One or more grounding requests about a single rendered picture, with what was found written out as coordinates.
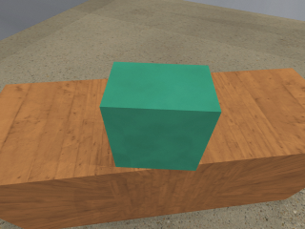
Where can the carton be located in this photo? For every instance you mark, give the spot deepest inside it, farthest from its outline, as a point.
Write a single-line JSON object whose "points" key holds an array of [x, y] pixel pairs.
{"points": [[159, 116]]}

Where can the pedestal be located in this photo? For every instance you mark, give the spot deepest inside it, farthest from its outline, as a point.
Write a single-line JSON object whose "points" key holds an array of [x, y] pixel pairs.
{"points": [[57, 169]]}

